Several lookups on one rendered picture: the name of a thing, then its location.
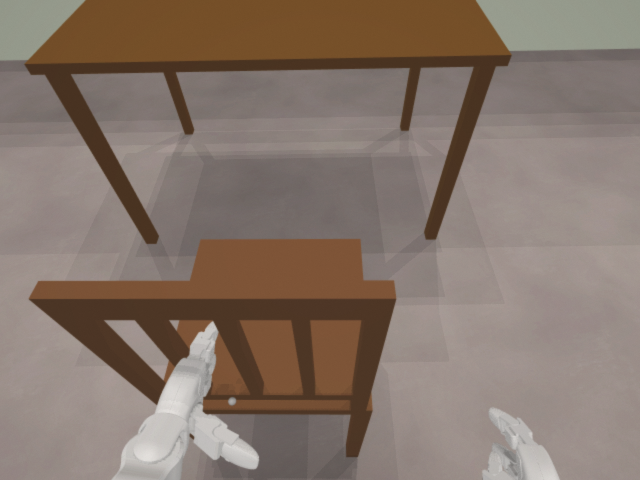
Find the table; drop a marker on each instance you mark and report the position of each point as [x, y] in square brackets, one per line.
[169, 36]

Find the right robot hand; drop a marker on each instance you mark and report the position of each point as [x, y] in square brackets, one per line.
[531, 461]

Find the robot left forearm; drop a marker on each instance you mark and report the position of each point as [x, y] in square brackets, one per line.
[157, 451]

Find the chair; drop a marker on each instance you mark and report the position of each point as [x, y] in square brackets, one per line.
[299, 330]

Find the left robot hand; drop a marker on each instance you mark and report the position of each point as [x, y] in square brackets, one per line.
[189, 382]

